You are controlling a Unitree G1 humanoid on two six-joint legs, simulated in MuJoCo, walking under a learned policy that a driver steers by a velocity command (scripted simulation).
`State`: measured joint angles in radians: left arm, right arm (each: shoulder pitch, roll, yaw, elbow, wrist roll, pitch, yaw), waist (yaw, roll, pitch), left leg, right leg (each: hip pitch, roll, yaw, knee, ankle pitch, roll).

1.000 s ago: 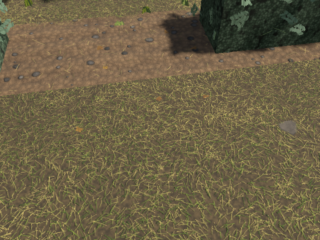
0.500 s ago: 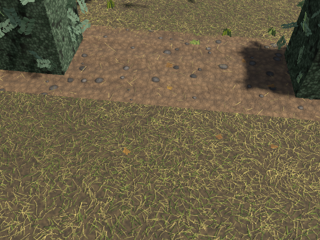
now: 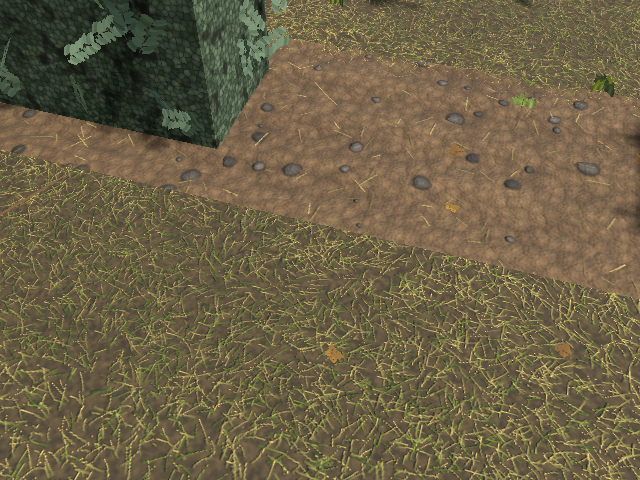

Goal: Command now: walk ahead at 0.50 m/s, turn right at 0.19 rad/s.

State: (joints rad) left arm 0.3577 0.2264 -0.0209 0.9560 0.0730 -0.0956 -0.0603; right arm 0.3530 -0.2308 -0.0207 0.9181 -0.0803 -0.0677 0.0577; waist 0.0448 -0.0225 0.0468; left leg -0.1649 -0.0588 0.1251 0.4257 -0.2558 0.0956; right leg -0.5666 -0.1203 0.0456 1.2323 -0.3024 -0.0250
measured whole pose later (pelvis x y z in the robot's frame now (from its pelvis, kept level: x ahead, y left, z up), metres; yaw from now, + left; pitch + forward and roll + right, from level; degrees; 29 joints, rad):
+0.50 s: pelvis +0.30 -0.09 -0.01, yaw -16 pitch -2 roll -2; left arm 0.39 0.23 0.04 0.99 0.04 -0.14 -0.07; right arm 0.17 -0.24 0.01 0.83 -0.10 -0.07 0.02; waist 0.06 0.02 0.06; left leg -0.57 0.09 -0.09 1.14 -0.43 -0.01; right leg -0.28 0.17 0.04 0.55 -0.23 -0.13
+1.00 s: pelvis +0.64 -0.11 -0.19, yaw -29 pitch +1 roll +1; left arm 0.36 0.21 0.01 0.88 -0.07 -0.04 0.05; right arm 0.38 -0.21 -0.01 1.02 0.01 -0.05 0.01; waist 0.03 -0.02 -0.02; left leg -0.28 -0.01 0.08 0.54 -0.27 0.04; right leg -0.84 0.04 0.06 2.12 -0.55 -0.03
